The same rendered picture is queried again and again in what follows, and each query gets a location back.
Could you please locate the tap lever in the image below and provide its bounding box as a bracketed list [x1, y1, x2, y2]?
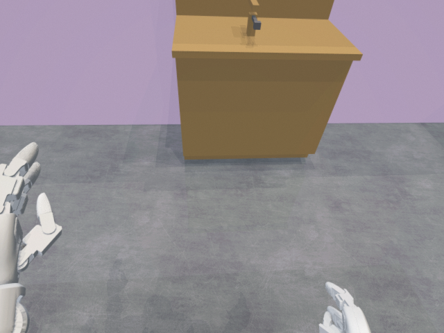
[252, 15, 261, 30]

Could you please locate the counter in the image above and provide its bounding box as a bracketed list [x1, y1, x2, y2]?
[172, 0, 363, 160]

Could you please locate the left robot forearm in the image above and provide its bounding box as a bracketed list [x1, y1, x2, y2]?
[0, 283, 30, 333]

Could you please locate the robot left hand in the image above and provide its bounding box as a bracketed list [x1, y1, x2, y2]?
[0, 142, 62, 285]

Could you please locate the robot right hand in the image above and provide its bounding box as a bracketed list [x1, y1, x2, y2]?
[319, 282, 371, 333]

